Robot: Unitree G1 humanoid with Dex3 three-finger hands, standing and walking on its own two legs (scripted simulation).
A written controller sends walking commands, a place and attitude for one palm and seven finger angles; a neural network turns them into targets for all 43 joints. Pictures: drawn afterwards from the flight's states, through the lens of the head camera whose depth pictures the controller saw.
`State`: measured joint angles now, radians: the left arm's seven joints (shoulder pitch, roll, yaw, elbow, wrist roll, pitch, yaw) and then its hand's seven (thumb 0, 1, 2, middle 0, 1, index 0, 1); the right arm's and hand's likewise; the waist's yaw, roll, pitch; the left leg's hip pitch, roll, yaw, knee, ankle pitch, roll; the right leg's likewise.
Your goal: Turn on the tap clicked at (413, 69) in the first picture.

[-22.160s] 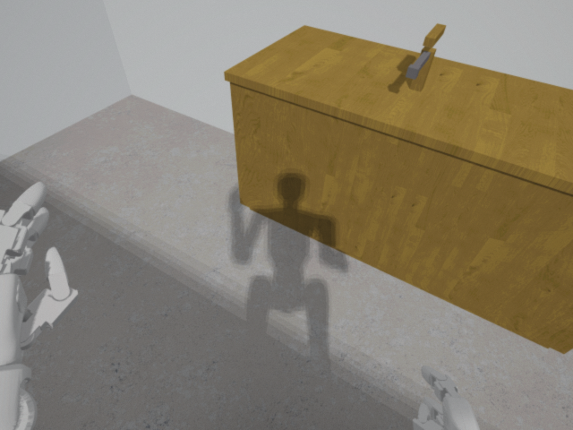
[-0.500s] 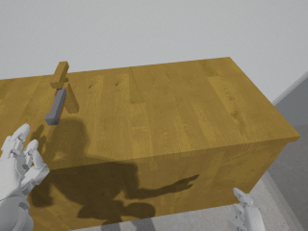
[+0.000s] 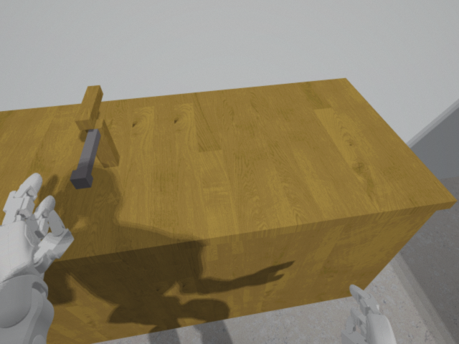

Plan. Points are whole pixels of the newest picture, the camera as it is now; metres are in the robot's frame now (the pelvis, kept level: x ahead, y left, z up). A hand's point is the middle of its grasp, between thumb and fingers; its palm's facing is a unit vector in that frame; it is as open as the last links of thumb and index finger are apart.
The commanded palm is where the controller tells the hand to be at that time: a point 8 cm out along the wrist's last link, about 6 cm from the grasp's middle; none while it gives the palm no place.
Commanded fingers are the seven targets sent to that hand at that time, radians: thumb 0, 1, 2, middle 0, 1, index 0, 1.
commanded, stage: reach beside the lever's end, fingers flat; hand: left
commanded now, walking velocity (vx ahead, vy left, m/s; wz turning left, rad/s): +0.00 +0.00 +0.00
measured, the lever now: (81, 178) +0.36 +0.34 +0.08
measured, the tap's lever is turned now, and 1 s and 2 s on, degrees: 0 0 0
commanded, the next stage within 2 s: push the lever round in 1.48 s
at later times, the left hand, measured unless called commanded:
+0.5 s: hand (60, 211) +0.27 +0.32 +0.11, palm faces +0.53 -0.84 -0.09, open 7.7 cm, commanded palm +0.24 +0.35 +0.10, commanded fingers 0.00 0.90 0.90 -0.16 -0.19 -0.16 -0.19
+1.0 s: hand (57, 194) +0.32 +0.36 +0.09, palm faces +0.55 -0.83 -0.10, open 7.8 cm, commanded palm +0.28 +0.39 +0.08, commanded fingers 0.00 0.90 0.90 -0.15 -0.15 -0.15 -0.15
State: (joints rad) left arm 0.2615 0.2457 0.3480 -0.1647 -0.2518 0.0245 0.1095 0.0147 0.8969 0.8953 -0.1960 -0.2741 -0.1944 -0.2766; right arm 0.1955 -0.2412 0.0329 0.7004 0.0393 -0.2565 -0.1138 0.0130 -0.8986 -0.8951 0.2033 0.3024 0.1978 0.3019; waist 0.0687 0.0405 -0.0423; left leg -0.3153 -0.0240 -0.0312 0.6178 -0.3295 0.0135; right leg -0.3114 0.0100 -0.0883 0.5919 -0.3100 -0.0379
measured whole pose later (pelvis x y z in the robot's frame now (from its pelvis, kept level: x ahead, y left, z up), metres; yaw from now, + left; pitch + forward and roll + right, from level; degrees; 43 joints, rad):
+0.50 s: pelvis -0.01 +0.00 +0.00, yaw +0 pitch +3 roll -1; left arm -0.01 0.33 0.44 0.18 -0.23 -0.03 0.05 0.01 0.90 0.90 -0.17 -0.21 -0.17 -0.21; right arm 0.19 -0.26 0.03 0.72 0.04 -0.20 -0.12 0.01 -0.90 -0.89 0.20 0.30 0.20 0.30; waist 0.05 0.04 -0.03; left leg -0.35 -0.02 -0.03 0.62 -0.31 0.02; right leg -0.35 0.01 -0.09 0.58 -0.29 -0.04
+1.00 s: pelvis -0.01 -0.01 -0.01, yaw -1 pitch +7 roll -1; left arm -0.26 0.51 0.59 0.65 -0.21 -0.16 -0.09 0.01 0.90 0.90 -0.16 -0.15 -0.15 -0.16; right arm 0.26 -0.29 0.02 0.73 0.04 -0.13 -0.11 0.01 -0.90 -0.89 0.20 0.30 0.20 0.30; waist 0.00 0.03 -0.05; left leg -0.48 0.00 -0.04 0.69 -0.34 0.00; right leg -0.46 0.04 -0.10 0.64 -0.30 -0.06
